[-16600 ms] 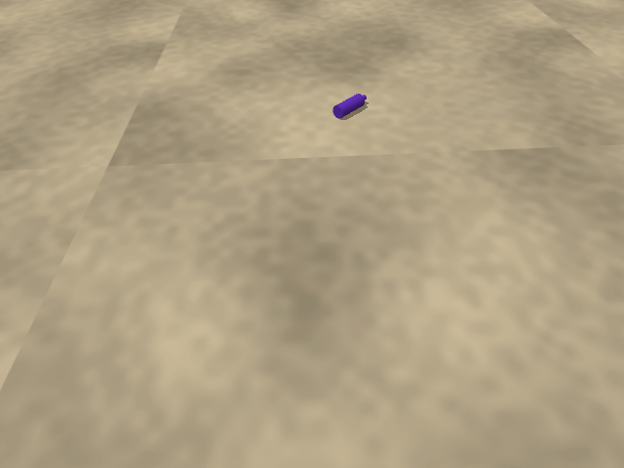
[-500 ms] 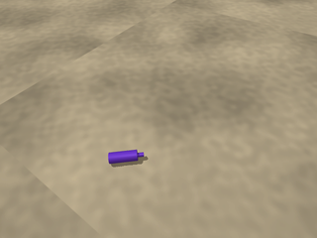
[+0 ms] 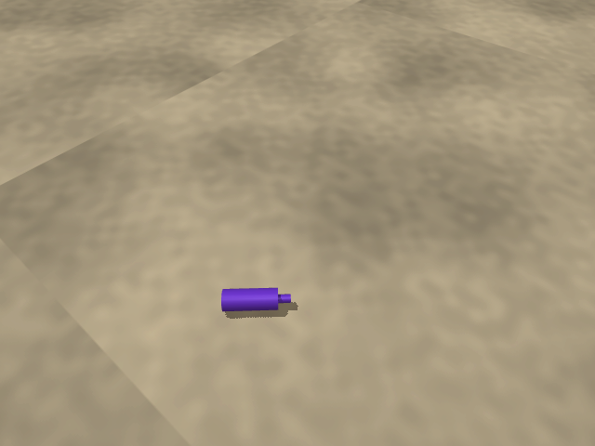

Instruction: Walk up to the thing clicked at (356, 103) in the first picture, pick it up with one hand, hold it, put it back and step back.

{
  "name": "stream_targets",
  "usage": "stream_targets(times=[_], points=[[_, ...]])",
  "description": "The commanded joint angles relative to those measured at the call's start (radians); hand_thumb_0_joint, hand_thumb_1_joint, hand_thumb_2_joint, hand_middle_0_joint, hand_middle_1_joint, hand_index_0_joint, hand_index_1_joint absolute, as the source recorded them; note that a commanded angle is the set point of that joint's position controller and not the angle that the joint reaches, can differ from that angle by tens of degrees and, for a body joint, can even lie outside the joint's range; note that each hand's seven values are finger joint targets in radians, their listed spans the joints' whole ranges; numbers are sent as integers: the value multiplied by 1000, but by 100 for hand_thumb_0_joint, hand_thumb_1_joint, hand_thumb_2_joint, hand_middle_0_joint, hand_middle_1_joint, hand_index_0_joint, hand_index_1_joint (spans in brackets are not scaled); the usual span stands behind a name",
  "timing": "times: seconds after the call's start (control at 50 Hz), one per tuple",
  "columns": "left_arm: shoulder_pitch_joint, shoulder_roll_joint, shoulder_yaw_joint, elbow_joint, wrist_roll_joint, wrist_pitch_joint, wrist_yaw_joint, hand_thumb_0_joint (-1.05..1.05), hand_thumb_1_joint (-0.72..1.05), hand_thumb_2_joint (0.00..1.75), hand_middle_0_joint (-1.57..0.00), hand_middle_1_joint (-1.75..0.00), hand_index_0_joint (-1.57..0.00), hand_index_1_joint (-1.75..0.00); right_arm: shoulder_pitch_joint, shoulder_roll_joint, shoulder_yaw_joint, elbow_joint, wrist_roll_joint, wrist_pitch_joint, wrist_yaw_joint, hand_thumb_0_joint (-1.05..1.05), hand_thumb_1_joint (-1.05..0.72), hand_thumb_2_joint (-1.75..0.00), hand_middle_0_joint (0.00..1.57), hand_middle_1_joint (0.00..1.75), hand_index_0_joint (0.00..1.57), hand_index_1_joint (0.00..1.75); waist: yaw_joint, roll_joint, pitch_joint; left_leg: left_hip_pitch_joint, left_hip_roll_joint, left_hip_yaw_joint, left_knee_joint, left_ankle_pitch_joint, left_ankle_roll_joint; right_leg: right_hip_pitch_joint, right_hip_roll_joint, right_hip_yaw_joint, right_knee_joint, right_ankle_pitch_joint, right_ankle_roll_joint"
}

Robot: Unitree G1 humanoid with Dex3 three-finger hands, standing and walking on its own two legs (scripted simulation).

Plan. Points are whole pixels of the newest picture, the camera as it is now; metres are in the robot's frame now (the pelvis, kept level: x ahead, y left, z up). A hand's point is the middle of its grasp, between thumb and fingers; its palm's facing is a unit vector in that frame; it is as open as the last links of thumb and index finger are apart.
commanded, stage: walk up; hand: left
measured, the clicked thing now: (257, 299) +0.70 +0.15 -0.72
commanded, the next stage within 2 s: none
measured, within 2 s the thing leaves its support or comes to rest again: neither
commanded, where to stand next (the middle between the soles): +0.34 -0.01 m, yaw +2 degrees
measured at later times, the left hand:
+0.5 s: hand (151, 353) +0.28 +0.26 -0.13, palm faces -0.07 -0.92 -0.39, open 7.3 cm
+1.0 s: hand (163, 332) +0.34 +0.26 -0.17, palm faces -0.04 -0.94 -0.33, open 7.3 cm
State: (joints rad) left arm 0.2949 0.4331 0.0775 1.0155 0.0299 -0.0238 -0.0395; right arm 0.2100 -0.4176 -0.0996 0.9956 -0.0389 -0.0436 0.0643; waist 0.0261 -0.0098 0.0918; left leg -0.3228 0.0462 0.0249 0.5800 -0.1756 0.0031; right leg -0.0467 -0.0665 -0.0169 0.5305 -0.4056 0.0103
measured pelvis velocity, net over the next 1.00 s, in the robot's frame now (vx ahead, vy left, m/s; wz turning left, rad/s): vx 0.24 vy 0.00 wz -0.03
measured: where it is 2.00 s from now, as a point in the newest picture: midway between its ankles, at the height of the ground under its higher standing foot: (305, 443)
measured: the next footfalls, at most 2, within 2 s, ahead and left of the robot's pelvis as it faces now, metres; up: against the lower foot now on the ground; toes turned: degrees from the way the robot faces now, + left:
right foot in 0.46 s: +0.29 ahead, -0.13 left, +0.00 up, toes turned -5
left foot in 0.82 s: +0.37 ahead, +0.11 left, +0.00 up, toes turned -2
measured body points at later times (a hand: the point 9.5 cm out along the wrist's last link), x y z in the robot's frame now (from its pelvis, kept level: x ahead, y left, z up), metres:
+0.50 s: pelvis +0.18 -0.01 -0.01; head +0.19 -0.03 +0.44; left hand +0.29 +0.30 -0.10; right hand +0.19 -0.33 -0.13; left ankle +0.08 +0.12 -0.71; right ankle +0.25 -0.13 -0.73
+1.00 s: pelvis +0.24 +0.00 -0.01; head +0.29 +0.03 +0.44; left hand +0.34 +0.31 -0.15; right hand +0.33 -0.31 -0.10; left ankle +0.34 +0.11 -0.73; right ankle +0.21 -0.14 -0.68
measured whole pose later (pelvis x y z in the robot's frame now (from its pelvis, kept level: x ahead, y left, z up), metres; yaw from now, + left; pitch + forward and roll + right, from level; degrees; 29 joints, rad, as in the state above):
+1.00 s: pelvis +0.24 +0.00 -0.01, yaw -2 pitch -3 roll -1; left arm 0.17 0.41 0.04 0.89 -0.02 0.05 0.00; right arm 0.18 -0.36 -0.02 0.86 -0.02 -0.03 -0.01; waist 0.01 -0.05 0.15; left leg -0.41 0.03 0.03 0.66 -0.20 0.02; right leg -0.36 0.03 0.06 1.02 -0.56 -0.04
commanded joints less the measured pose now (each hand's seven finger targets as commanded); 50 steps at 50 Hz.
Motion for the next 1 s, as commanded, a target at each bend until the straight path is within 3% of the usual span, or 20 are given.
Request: stream_targets(times=[0.0,0.02,0.12,0.26,0.4,0.42,0.44,0.46,0.48,0.5,0.58,0.68,0.74,0.78,0.8,0.82,0.84,0.86,0.92,0.98], points=[[-33,142,21,-142,-17,-22,16,0,90,90,-20,-30,-20,-30,207,-343,-91,-55,-6,-32,-35,0,-90,-90,20,30,20,30,-129,234,-121,358,329,-695,-424,-584,184,-568,127,132,592,-179,-82],[-27,209,30,-131,-17,-17,21,0,90,90,-20,-30,-20,-30,116,-351,-89,-87,19,-29,-30,0,-90,-90,20,30,20,30,-93,191,-42,236,372,-702,-449,-664,236,-534,62,172,626,-153,-86],[66,203,29,-82,-22,-13,0,0,90,90,-20,-30,-20,-30,57,-226,-40,-141,26,-51,-38,0,-90,-90,20,30,20,30,-29,124,32,127,198,-260,-399,-227,153,-464,15,132,503,104,-41],[-90,155,26,-184,-3,-20,-26,0,90,90,-20,-30,-20,-30,136,-238,-43,-178,27,-58,-38,0,-90,-90,20,30,20,30,-71,127,44,210,209,-136,-354,30,212,-466,-31,45,201,180,-12],[-4,146,44,-181,-6,-39,-21,0,90,90,-20,-30,-20,-30,120,-226,-31,-237,34,-42,-45,0,-90,-90,20,30,20,30,-5,52,-38,101,157,-57,-83,241,148,-121,56,-52,7,253,-58],[75,178,63,-166,-7,-47,-12,0,90,90,-20,-30,-20,-30,155,-184,-15,-239,36,-42,-46,0,-90,-90,20,30,20,30,34,-32,-106,80,110,-25,110,292,118,15,56,-22,-30,224,-83],[148,237,83,-169,1,-56,0,0,90,90,-20,-30,-20,-30,190,-140,2,-252,42,-43,-49,0,-90,-90,20,30,20,30,63,-197,-169,-37,24,30,365,164,80,121,-81,190,-109,192,-139],[154,276,86,-195,-7,-61,6,0,90,90,-20,-30,-20,-30,239,-94,22,-258,43,-40,-49,0,-90,-90,20,30,20,30,43,-302,-176,-215,-101,12,539,-337,39,200,-301,531,-183,230,-225],[119,294,88,-200,-23,-56,7,0,90,90,-20,-30,-20,-30,210,-194,-3,-238,36,-29,-64,0,-90,-90,20,30,20,30,53,-213,-119,-256,-68,-39,622,-403,40,121,-360,632,-212,214,-315],[112,279,83,-206,-33,-50,12,0,90,90,-20,-30,-20,-30,175,-217,-8,-231,36,-33,-68,0,-90,-90,20,30,20,30,51,-173,-72,-267,-46,-82,650,-393,40,53,-359,600,-227,270,-345],[-3,204,51,-244,-33,-53,25,0,90,90,-20,-30,-20,-30,223,-163,1,-197,48,-20,-52,0,-90,-90,20,30,20,30,-26,-130,-16,-135,-12,-85,532,-244,23,-162,-188,208,-193,500,-255],[-45,168,23,-266,-14,-46,42,0,90,90,-20,-30,-20,-30,166,-116,13,-186,43,-15,-62,0,-90,-90,20,30,20,30,-18,-154,-57,-32,-1,-14,187,-126,-25,-190,-156,59,-93,826,-243],[-88,183,16,-272,-29,-15,43,0,90,90,-20,-30,-20,-30,151,-121,3,-163,34,-17,-76,0,-90,-90,20,30,20,30,-35,-106,-101,107,-44,31,52,34,-10,-249,-150,57,41,695,-200],[-130,150,2,-279,-40,8,45,0,90,90,-20,-30,-20,-30,181,-158,-11,-148,23,-20,-85,0,-90,-90,20,30,20,30,-72,-42,-109,198,-37,-2,-54,204,16,-343,-102,61,144,412,-142],[-92,119,-7,-278,-47,17,45,0,90,90,-20,-30,-20,-30,152,-231,-25,-161,14,-19,-89,0,-90,-90,20,30,20,30,-52,117,-118,207,112,-180,-107,356,57,-397,-13,20,232,230,-87],[-41,106,-8,-258,-61,33,49,0,90,90,-20,-30,-20,-30,101,-274,-26,-196,13,-22,-91,0,-90,-90,20,30,20,30,-24,183,-138,132,296,-451,-204,336,171,-370,98,19,352,-57,-45],[-6,158,5,-227,-56,55,58,0,90,90,-20,-30,-20,-30,62,-295,-26,-201,28,-17,-91,0,-90,-90,20,30,20,30,-28,167,-170,77,345,-506,-210,206,265,-296,81,110,488,-232,-46],[-19,165,7,-208,-50,62,60,0,90,90,-20,-30,-20,-30,24,-286,-27,-199,24,-14,-95,0,-90,-90,20,30,20,30,-21,166,-136,41,347,-539,-226,131,284,-311,61,125,537,-232,-45],[-14,167,22,-168,-44,61,51,0,90,90,-20,-30,-20,-30,-27,-238,-9,-207,23,-6,-101,0,-90,-90,20,30,20,30,-7,177,-124,43,233,-321,-171,144,208,-352,73,145,557,-173,-50],[-12,141,16,-147,-40,50,47,0,90,90,-20,-30,-20,-30,-37,-226,-4,-192,16,3,-96,0,-90,-90,20,30,20,30,-7,194,-156,96,218,-267,-133,109,201,-320,54,85,383,-147,-37]])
